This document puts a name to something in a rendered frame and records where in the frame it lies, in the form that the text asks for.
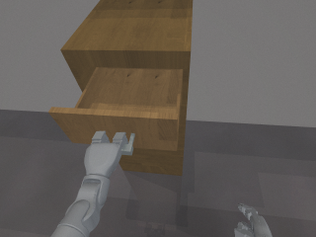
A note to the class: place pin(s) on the cabinet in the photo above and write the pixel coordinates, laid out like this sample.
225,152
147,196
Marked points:
149,34

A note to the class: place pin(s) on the right robot hand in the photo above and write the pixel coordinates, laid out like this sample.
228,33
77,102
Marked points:
258,226

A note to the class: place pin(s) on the robot left forearm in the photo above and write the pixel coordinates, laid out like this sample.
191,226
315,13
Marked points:
83,215

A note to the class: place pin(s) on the drawer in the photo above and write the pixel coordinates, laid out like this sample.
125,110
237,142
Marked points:
143,101

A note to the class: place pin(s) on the left robot hand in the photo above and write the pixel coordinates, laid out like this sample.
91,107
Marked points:
102,156

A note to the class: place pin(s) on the handle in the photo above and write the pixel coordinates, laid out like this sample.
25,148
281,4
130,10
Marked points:
127,149

